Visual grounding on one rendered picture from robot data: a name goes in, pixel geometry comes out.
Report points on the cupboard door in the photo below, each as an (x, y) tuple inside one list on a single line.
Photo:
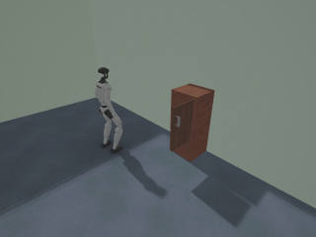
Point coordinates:
[(182, 134)]

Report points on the robot left upper arm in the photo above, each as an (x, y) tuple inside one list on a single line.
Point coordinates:
[(96, 90)]

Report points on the handle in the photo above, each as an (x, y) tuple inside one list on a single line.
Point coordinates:
[(178, 121)]

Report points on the left robot foot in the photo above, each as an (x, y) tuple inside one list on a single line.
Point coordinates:
[(104, 145)]

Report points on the robot right forearm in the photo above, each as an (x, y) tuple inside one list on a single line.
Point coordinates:
[(110, 107)]

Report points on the left robot shin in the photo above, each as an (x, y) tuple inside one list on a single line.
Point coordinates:
[(107, 132)]

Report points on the robot right hand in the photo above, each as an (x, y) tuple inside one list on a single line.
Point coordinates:
[(117, 119)]

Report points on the robot right upper arm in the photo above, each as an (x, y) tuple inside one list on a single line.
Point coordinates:
[(108, 89)]

